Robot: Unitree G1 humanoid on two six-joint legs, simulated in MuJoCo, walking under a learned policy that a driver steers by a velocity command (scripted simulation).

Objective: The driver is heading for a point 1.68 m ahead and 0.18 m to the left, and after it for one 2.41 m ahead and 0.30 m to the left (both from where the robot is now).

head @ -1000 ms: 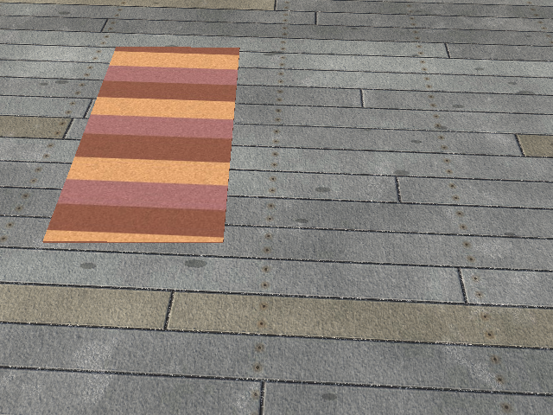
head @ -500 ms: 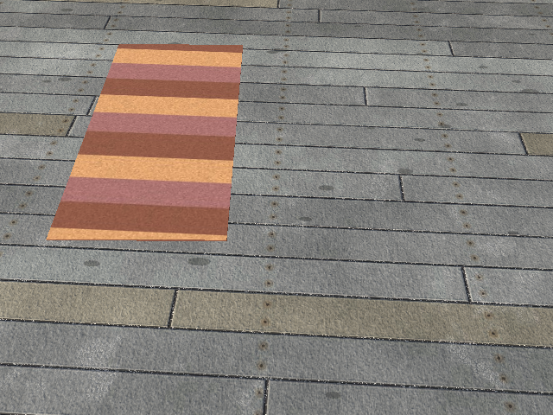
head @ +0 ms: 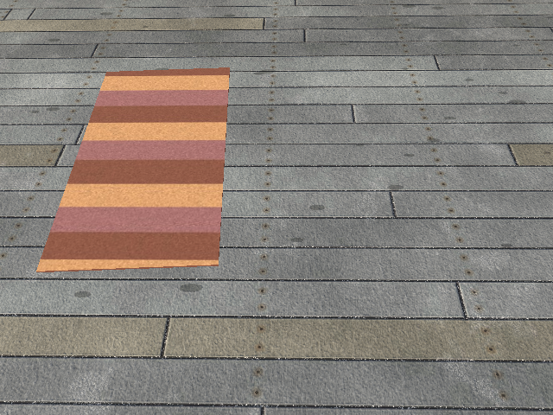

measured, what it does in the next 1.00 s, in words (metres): walks ahead: right foot, then left foot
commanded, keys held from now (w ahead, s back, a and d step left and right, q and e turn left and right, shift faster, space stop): w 1.00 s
